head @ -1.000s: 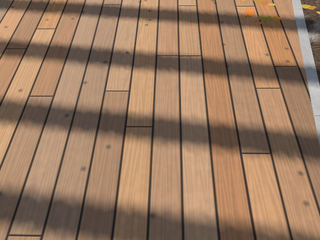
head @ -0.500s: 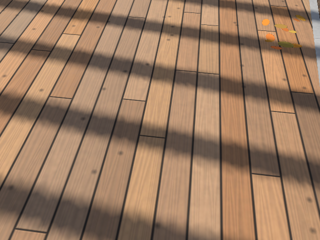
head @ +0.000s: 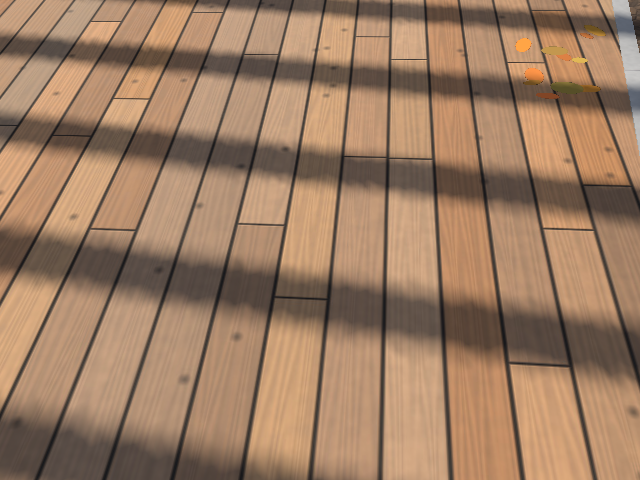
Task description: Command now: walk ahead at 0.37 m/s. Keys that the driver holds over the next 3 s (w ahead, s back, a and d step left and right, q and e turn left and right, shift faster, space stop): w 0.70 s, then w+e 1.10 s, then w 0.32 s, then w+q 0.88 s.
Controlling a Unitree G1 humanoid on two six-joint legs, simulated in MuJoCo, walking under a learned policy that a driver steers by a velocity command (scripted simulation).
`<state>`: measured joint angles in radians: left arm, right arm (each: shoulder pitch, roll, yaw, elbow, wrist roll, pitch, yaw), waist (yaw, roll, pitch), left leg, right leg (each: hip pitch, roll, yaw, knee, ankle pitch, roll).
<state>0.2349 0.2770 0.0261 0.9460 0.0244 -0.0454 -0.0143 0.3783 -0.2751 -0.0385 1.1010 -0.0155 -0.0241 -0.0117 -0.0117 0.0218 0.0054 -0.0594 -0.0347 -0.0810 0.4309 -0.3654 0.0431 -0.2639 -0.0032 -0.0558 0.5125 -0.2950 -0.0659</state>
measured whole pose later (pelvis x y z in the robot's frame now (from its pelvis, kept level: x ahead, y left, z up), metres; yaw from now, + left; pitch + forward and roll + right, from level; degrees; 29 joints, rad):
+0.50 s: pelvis +0.25 -0.01 -0.02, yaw -1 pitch +1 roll +0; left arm 0.49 0.19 0.00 1.10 0.01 -0.08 0.01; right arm -0.02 -0.21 -0.01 0.89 -0.03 -0.07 0.01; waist 0.05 0.00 0.07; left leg -0.46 -0.04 0.12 0.54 -0.10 0.13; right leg 0.10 0.04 -0.04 0.51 -0.47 -0.07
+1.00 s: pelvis +0.53 -0.02 -0.01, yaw -7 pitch +1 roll +1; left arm 0.03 0.19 0.02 0.87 0.03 -0.04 -0.03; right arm 0.43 -0.19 -0.02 1.07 -0.03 -0.10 -0.03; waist -0.05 -0.01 0.06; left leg 0.15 -0.07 0.18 0.24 -0.39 0.06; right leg -0.52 0.01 -0.11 0.59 -0.11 -0.12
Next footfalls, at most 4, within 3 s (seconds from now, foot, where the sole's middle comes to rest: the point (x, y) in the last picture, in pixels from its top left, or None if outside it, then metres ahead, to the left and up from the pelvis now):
0.48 left None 0.40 0.05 -0.77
1.04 right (395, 401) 0.70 -0.11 -0.77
1.56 left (359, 280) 1.04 -0.05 -0.77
2.08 right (480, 256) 1.11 -0.37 -0.77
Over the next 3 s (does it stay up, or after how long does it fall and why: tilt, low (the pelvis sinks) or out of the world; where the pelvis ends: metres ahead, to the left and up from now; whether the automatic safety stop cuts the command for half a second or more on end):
stays up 1.47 -0.46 0.01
